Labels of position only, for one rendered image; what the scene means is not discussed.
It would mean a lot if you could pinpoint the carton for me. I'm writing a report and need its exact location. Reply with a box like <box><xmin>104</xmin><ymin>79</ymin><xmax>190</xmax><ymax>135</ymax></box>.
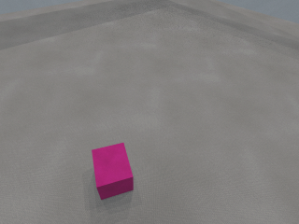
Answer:
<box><xmin>92</xmin><ymin>143</ymin><xmax>134</xmax><ymax>200</ymax></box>

